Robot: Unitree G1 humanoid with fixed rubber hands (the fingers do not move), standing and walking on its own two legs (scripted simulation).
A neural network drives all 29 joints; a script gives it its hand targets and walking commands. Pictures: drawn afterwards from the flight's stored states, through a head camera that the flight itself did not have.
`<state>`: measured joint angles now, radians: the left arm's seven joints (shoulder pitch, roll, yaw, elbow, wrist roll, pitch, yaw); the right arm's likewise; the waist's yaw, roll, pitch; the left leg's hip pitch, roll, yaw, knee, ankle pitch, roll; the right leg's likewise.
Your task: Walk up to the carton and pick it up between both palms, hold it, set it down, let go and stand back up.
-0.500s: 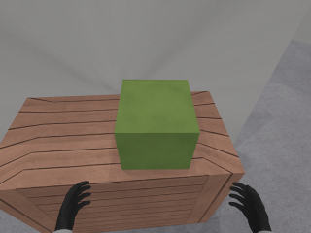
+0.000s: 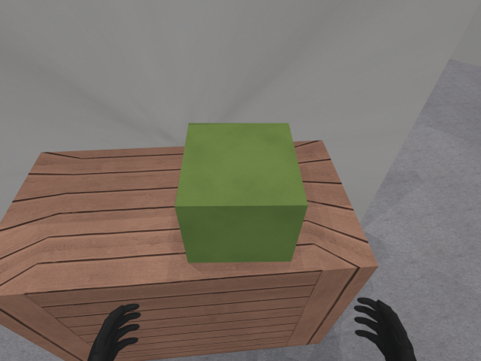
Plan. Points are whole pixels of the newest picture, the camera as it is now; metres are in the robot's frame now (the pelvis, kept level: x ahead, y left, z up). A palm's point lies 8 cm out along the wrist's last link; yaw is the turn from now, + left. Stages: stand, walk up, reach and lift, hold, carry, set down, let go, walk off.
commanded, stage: set down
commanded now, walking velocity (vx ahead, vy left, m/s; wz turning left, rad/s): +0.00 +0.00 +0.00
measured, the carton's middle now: (239, 191) +0.49 +0.05 -0.04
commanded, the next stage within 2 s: let go in 0.86 s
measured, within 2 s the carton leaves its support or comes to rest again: neither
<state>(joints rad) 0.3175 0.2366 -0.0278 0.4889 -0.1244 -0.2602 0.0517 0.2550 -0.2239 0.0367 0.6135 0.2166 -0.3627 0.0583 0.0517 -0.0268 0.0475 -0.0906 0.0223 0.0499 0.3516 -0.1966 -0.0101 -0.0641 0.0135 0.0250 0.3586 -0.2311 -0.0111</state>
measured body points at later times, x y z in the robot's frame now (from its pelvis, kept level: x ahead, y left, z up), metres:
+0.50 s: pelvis +0.02 +0.00 +0.00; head +0.03 +0.00 +0.45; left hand +0.16 +0.24 -0.07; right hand +0.19 -0.21 -0.07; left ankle +0.00 +0.12 -0.75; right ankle -0.02 -0.11 -0.75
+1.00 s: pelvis +0.00 -0.01 +0.00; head +0.00 +0.00 +0.45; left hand +0.16 +0.23 -0.08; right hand +0.17 -0.22 -0.08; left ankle +0.00 +0.12 -0.75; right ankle -0.02 -0.11 -0.75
